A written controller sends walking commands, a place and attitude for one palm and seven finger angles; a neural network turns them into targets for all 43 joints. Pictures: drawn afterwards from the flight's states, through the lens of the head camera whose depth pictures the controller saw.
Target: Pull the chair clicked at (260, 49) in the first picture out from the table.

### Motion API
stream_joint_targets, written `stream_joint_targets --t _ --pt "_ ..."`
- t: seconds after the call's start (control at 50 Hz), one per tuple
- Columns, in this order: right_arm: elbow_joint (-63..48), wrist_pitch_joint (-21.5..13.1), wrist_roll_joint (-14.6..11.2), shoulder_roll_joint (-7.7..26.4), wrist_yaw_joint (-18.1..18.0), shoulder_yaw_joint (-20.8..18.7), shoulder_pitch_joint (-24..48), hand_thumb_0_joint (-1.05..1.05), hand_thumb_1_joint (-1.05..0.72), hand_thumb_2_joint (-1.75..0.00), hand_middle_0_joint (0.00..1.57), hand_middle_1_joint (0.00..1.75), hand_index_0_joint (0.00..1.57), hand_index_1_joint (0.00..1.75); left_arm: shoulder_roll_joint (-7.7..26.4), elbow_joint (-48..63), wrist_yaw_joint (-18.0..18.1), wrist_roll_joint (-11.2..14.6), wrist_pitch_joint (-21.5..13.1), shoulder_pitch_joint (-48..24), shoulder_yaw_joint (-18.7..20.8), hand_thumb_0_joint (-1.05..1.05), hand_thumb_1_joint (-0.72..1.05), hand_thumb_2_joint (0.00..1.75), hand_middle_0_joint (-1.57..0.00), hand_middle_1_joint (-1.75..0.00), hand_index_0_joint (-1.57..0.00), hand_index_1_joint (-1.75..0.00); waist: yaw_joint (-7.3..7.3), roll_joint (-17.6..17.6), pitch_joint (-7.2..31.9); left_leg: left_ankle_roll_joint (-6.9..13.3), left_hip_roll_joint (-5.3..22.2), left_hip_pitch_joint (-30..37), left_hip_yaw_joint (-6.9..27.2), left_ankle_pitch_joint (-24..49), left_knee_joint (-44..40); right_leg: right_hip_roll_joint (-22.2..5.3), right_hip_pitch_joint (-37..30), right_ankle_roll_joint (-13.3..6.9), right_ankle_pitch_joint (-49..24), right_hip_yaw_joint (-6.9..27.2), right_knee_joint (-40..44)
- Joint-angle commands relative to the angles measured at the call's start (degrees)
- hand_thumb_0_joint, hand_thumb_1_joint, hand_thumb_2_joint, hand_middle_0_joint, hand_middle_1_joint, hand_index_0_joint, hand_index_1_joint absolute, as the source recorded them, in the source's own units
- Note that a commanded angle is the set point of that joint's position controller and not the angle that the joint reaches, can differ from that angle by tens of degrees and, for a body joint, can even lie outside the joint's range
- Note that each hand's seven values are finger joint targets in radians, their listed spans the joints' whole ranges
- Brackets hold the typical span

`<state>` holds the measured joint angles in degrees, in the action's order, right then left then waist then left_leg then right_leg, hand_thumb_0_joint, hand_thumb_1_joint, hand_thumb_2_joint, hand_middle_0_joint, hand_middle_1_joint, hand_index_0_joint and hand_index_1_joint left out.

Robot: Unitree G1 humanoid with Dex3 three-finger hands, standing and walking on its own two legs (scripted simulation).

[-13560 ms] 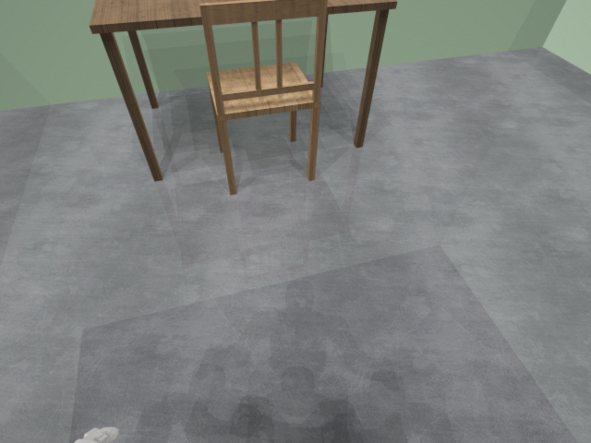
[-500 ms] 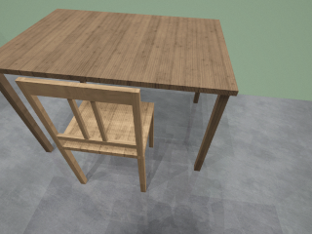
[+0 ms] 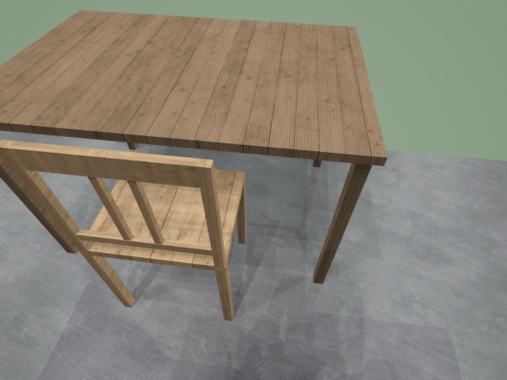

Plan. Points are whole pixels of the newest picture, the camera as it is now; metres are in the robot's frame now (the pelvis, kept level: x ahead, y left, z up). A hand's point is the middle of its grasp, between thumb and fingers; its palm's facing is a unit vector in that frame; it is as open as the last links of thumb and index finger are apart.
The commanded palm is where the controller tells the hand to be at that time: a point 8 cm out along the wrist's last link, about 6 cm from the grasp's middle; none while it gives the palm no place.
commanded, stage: look again from close up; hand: left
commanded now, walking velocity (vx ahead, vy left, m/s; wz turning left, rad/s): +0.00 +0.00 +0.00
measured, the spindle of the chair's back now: (112, 209) +0.49 +0.37 -0.11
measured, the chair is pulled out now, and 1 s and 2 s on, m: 0.00 0.00 0.00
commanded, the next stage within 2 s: raise the hand toward the chair's back in 0.60 s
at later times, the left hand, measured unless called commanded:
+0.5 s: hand out of the picture +0.05 +0.17 -0.17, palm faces +0.00 -0.98 -0.22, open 7.4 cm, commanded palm none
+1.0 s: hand (156, 331) +0.20 +0.17 -0.03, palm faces -0.09 -1.00 -0.01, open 8.3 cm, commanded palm +0.14 +0.23 -0.07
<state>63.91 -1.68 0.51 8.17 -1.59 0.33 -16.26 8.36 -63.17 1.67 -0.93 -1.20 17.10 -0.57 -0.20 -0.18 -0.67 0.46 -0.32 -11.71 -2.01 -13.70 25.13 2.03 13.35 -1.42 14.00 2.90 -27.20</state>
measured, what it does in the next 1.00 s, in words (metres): lowers itself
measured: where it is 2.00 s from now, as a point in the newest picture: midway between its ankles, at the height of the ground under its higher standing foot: outside the picture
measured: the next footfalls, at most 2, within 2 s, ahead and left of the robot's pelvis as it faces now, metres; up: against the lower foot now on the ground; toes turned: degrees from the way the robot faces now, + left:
none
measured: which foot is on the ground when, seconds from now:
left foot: down 0.00-1.00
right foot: down 0.00-1.00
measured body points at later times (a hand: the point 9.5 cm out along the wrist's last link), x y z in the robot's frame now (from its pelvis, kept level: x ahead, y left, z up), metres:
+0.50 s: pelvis +0.03 -0.01 +0.00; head +0.04 -0.01 +0.45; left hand +0.06 +0.23 -0.15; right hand +0.05 -0.24 -0.16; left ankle +0.00 +0.11 -0.74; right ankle +0.00 -0.10 -0.74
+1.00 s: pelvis -0.01 -0.01 -0.06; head +0.02 +0.00 +0.39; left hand +0.20 +0.22 -0.02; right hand +0.20 -0.26 -0.11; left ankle +0.00 +0.12 -0.74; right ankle +0.00 -0.10 -0.74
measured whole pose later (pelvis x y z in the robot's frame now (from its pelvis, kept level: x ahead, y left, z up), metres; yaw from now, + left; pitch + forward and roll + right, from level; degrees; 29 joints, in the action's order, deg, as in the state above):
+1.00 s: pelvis -0.01 -0.01 -0.06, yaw +3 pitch +11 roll +1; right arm 33.6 -16.1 -0.6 15.5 -0.1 -3.6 -9.9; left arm 10.6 -15.1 -22.6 14.5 -32.4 16.5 7.7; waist -1.3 -1.7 8.2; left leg 0.0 -1.5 -39.9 -0.6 -25.7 54.8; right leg 0.9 40.9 -1.8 26.9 0.5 -57.0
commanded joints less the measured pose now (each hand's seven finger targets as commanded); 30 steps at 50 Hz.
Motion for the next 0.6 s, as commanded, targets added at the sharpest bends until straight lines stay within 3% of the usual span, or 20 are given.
stream_joint_targets --t 0.0,0.14,0.24,0.42,0.58 --pt "-1.46 -0.57 0.07 5.94 -0.37 -0.81 -3.26 0.0 -0.9 -0.9 0.2 0.3 0.2 0.3 6.79 1.76 0.34 0.32 -1.07 3.27 1.14 0.0 0.9 0.9 -0.2 -0.3 -0.2 -0.3 0.03 -0.48 -1.07 1.33 5.89 1.4 4.45 7.49 -3.67 -6.57 0.06 -1.29 -11.98 5.54 4.39" --pt "-1.41 -0.58 0.12 7.06 -0.47 -1.04 -2.05 0.0 -0.9 -0.9 0.2 0.3 0.2 0.3 7.91 2.16 0.4 0.31 -1.2 2.12 1.42 0.0 0.9 0.9 -0.2 -0.3 -0.2 -0.3 0.02 -0.93 -0.29 1.19 6.13 3.02 4.1 10.49 -3.4 -6.87 -1.47 -1.44 -16.4 5.57 4.16" --pt "-1.28 -0.6 0.24 7.59 -0.56 -0.98 -1.22 0.0 -0.9 -0.9 0.2 0.3 0.2 0.3 8.54 2.43 0.36 0.38 -1.14 1.19 1.57 0.0 0.9 0.9 -0.2 -0.3 -0.2 -0.3 0.16 0.79 -0.29 1.11 6.36 3.86 4.15 12.57 -3.55 -6.74 -1.88 -1.55 -17.29 5.45 3.95" --pt "-1.11 -0.52 0.2 7.99 -0.6 -1.01 -0.79 0.0 -0.9 -0.9 0.2 0.3 0.2 0.3 9.24 2.66 0.34 0.41 -1.26 0.56 1.67 0.0 0.9 0.9 -0.2 -0.3 -0.2 -0.3 0.11 -0.58 0.9 0.89 6.4 4.96 3.8 13.35 -3.59 -6.92 -3.54 -1.62 -20.37 5.6 4.25" --pt "-0.54 -0.35 0.25 7.94 -0.62 -0.82 -0.87 0.0 -0.9 -0.9 0.2 0.3 0.2 0.3 9.1 2.5 0.34 0.47 -1.14 0.57 1.6 0.0 0.9 0.9 -0.2 -0.3 -0.2 -0.3 0.13 -0.32 -0.05 0.66 6.29 4.66 3.88 11.09 -4.21 -7.02 -3.39 -1.6 -18.49 5.74 5.31"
